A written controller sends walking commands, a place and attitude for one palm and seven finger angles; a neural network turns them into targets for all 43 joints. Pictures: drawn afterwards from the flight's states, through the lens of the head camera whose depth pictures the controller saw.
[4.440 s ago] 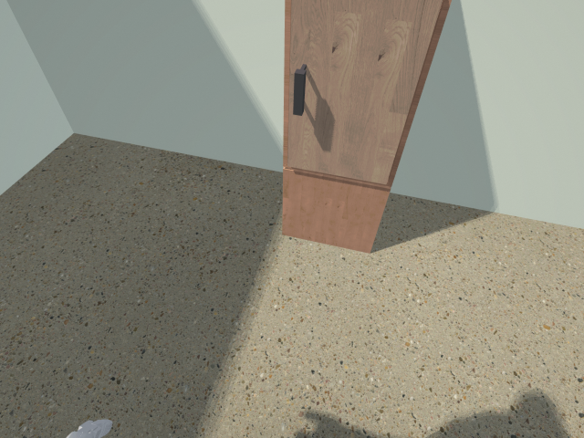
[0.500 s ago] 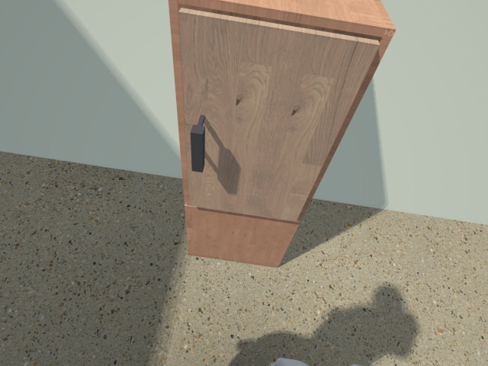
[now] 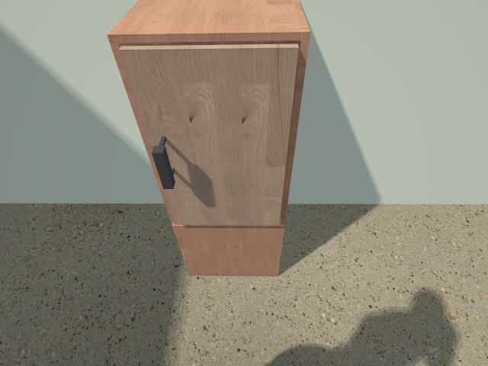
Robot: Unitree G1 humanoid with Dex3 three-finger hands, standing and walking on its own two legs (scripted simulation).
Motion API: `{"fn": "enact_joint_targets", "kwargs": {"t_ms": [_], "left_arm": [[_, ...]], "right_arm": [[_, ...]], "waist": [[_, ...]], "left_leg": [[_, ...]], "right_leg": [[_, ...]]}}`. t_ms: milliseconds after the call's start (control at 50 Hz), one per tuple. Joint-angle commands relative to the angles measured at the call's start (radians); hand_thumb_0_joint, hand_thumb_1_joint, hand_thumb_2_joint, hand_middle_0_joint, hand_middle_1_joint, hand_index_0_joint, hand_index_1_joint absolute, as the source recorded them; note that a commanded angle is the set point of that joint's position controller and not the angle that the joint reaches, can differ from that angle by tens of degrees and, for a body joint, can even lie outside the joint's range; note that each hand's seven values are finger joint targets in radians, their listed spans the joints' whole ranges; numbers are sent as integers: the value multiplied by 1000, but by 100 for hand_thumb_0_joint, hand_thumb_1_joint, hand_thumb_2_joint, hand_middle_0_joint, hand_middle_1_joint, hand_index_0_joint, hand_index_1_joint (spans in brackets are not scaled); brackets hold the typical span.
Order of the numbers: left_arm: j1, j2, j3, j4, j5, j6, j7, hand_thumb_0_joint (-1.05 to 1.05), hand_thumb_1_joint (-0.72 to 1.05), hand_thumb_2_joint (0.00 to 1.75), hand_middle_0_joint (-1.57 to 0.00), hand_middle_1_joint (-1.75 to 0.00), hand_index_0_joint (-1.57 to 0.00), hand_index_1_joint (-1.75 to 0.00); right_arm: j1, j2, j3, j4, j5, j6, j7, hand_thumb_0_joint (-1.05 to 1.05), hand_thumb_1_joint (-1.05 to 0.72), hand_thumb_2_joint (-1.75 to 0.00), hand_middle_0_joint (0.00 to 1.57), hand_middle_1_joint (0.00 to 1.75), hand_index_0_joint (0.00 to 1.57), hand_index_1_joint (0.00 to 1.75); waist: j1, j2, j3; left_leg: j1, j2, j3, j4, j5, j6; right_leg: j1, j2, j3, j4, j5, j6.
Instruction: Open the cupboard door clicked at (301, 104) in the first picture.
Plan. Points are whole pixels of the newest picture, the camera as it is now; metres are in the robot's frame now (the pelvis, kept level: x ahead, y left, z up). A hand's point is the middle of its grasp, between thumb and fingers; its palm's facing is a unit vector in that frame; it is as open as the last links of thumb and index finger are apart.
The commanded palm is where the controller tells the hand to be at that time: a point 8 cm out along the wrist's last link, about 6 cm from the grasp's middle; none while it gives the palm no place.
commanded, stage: come to a stop and stand still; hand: left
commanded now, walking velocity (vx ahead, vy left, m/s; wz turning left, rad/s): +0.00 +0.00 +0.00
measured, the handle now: (166, 162) +0.60 +0.22 -0.03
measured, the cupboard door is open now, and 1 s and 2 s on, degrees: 0 0 0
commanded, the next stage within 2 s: look again from close up in 1.24 s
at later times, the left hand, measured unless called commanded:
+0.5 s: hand out of the picture -0.01 +0.12 -0.18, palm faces +0.09 -0.99 -0.14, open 7.4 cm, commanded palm none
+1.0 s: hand out of the picture +0.03 +0.18 -0.18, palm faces +0.05 -0.98 -0.21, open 7.4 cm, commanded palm none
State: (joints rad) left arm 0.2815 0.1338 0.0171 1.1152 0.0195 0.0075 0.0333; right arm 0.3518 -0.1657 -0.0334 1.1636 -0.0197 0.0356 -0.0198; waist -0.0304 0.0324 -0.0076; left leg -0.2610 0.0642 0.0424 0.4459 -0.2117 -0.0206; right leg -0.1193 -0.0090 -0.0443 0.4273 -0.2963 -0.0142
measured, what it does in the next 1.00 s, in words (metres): stands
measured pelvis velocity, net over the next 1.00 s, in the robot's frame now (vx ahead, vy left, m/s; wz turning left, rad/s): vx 0.03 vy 0.01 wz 0.01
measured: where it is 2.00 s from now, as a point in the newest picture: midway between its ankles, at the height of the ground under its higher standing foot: outside the picture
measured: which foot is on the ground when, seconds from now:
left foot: down 0.00-1.00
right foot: down 0.00-1.00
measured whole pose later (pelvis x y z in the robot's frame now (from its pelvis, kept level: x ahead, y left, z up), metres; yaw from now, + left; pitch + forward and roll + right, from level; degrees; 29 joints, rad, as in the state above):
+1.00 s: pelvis +0.03 +0.01 +0.00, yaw +0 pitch -2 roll +1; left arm 0.27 0.16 0.01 1.12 0.01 0.00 0.04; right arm 0.24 -0.15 0.00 1.16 -0.01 0.00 -0.04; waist 0.00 -0.01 0.04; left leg -0.17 0.05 0.03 0.42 -0.21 -0.04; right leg -0.03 -0.02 -0.05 0.39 -0.33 0.00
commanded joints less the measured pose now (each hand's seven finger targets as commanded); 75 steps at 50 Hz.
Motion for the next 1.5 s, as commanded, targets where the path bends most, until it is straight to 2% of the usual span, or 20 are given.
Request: {"fn": "enact_joint_targets", "kwargs": {"t_ms": [0, 40, 60, 120, 200, 340, 480, 580, 880, 940, 1140, 1300, 1320, 1340, 1360, 1380, 1400, 1420, 1440, 1480], "left_arm": [[41, 92, 6, -17, -19, -23, 2, 0, 90, 90, -20, -30, -20, -30], [65, 82, 6, -14, -18, -22, 5, 0, 90, 90, -20, -30, -20, -30], [69, 83, 8, -12, -18, -19, 5, 0, 90, 90, -20, -30, -20, -30], [89, 80, 11, -3, -19, -23, 6, 0, 90, 90, -20, -30, -20, -30], [108, 67, 14, 1, -17, -25, 9, 0, 90, 90, -20, -30, -20, -30], [143, 57, 16, 12, -12, -23, 15, 0, 90, 90, -20, -30, -20, -30], [144, 60, 17, 13, -10, -21, 15, 0, 90, 90, -20, -30, -20, -30], [132, 71, 15, 9, -10, -17, 13, 0, 90, 90, -20, -30, -20, -30], [91, 110, 11, -10, -12, -16, 7, 0, 90, 90, -20, -30, -20, -30], [82, 115, 10, -10, -11, -15, 7, 0, 90, 90, -20, -30, -20, -30], [90, 114, 9, -4, -11, -17, 6, 0, 90, 90, -20, -30, -20, -30], [103, 106, 9, 3, -10, -20, 7, 0, 90, 90, -20, -30, -20, -30], [153, 115, -7, 6, 12, -62, 44, 0, 90, 90, -20, -30, -20, -30], [117, 154, 6, -21, 9, -70, 42, 0, 90, 90, -20, -30, -20, -30], [126, 138, 3, -42, 7, -70, 39, 0, 90, 90, -20, -30, -20, -30], [118, 121, 0, -50, -3, -68, 37, 0, 90, 90, -20, -30, -20, -30], [124, 119, 2, -61, -5, -64, 34, 0, 90, 90, -20, -30, -20, -30], [127, 117, 3, -68, -5, -57, 32, 0, 90, 90, -20, -30, -20, -30], [125, 116, 4, -74, 0, -48, 30, 0, 90, 90, -20, -30, -20, -30], [123, 116, 3, -85, 1, -30, 24, 0, 90, 90, -20, -30, -20, -30]], "right_arm": [[51, -23, 11, -18, 1, -32, -9, 0, -90, -90, 20, 30, 20, 30], [49, -30, 9, -13, 3, -30, -13, 0, -90, -90, 20, 30, 20, 30], [41, -26, 10, -12, 3, -29, -14, 0, -90, -90, 20, 30, 20, 30], [35, -14, 12, -9, 3, -30, -18, 0, -90, -90, 20, 30, 20, 30], [34, -11, 10, -6, 6, -34, -25, 0, -90, -90, 20, 30, 20, 30], [-6, -12, 6, -15, 10, -36, -33, 0, -90, -90, 20, 30, 20, 30], [-35, -33, 8, -23, 10, -38, -37, 0, -90, -90, 20, 30, 20, 30], [-55, -49, 9, -32, 9, -40, -36, 0, -90, -90, 20, 30, 20, 30], [-69, -86, 15, -40, 8, -48, -26, 0, -90, -90, 20, 30, 20, 30], [-66, -88, 16, -37, 9, -48, -24, 0, -90, -90, 20, 30, 20, 30], [-53, -87, 14, -32, 11, -52, -22, 0, -90, -90, 20, 30, 20, 30], [-41, -84, 13, -31, 11, -57, -23, 0, -90, -90, 20, 30, 20, 30], [-134, -101, 18, -109, 17, -74, -3, 0, -90, -90, 20, 30, 20, 30], [-110, -66, 21, -161, 15, -65, 6, 0, -90, -90, 20, 30, 20, 30], [-26, -47, 20, -151, 3, -72, 0, 0, -90, -90, 20, 30, 20, 30], [-4, -67, 16, -145, 4, -74, -6, 0, -90, -90, 20, 30, 20, 30], [-6, -81, 12, -148, 9, -73, -8, 0, -90, -90, 20, 30, 20, 30], [-14, -88, 10, -150, 9, -71, -10, 0, -90, -90, 20, 30, 20, 30], [-14, -90, 12, -155, 7, -70, -10, 0, -90, -90, 20, 30, 20, 30], [-34, -99, 11, -167, 7, -60, -12, 0, -90, -90, 20, 30, 20, 30]], "waist": [[2, -135, 139], [12, -139, 148], [14, -101, 158], [17, -62, 145], [19, -49, 100], [30, -61, 75], [27, -49, 60], [30, -20, 77], [38, -33, 66], [40, -38, 86], [39, -33, 89], [37, -27, 74], [63, -48, 124], [7, -47, 106], [1, -94, -21], [4, -130, -100], [14, -118, -112], [18, -69, -90], [22, 12, -47], [29, 0, 49]], "left_leg": [[56, 23, -28, -31, 94, 10], [57, 31, -32, -26, 90, 5], [54, 31, -23, -20, 89, 2], [59, 34, -24, -19, 131, -2], [73, 37, -22, -17, 164, -2], [94, 39, -16, 6, 208, 4], [129, 45, -18, 10, 279, 10], [140, 49, -27, 0, 302, 15], [148, 48, -55, -55, 298, 26], [138, 49, -57, -67, 271, 27], [138, 46, -62, -85, 229, 30], [140, 45, -65, -85, 245, 34], [41, 39, -28, 154, 285, 13], [14, 21, -16, 124, 161, 15], [39, 12, -17, 104, 154, 39], [69, 24, -33, 111, 228, 50], [77, 30, -39, 118, 306, 52], [83, 37, -42, 118, 344, 53], [74, 42, -46, 111, 377, 55], [17, 48, -70, 81, 288, 61]], "right_leg": [[-181, -135, 124, -189, -3, -46], [-183, -114, 119, -197, -22, -36], [-188, -119, 124, -201, -29, -36], [-151, -111, 118, -178, 85, -34], [-97, -103, 98, -143, 211, -28], [-50, -100, 73, -101, 410, -6], [-29, -99, 59, -78, 473, -6], [-35, -97, 54, -84, 418, -8], [-12, -102, 45, -105, 288, -1], [-21, -100, 43, -115, 242, 0], [-31, -99, 48, -128, 181, 3], [-27, -100, 50, -123, 193, 2], [-102, -149, 133, -126, 584, 17], [-58, -178, 89, -57, 751, -1], [21, -153, 66, 36, 781, -15], [51, -130, 48, 69, 713, -14], [43, -118, 44, 74, 646, -14], [10, -110, 46, 72, 555, -18], [-24, -97, 40, 72, 432, -19], [-91, -74, 39, 46, 209, -19]]}}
